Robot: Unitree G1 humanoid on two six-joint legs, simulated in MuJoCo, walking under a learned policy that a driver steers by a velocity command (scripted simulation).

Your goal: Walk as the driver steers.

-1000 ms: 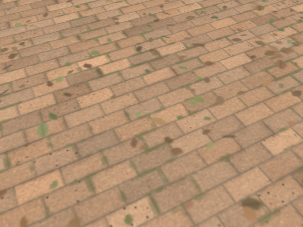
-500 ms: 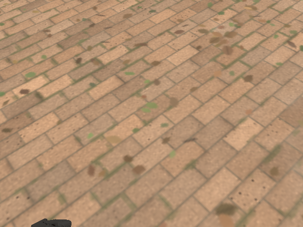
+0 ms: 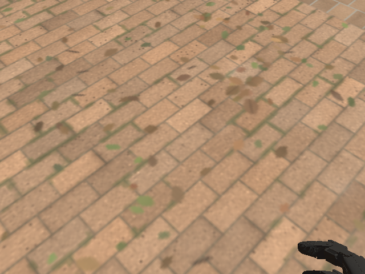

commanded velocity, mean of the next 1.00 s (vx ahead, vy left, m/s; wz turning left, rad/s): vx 1.00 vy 0.00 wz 0.60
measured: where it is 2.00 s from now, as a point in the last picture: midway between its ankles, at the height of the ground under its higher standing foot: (73, 42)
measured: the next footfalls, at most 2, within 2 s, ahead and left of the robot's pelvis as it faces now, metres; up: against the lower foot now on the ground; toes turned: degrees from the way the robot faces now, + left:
right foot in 0.42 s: +0.62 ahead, -0.10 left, +0.00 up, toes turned +22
left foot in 0.86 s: +0.86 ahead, +0.30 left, +0.00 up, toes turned +42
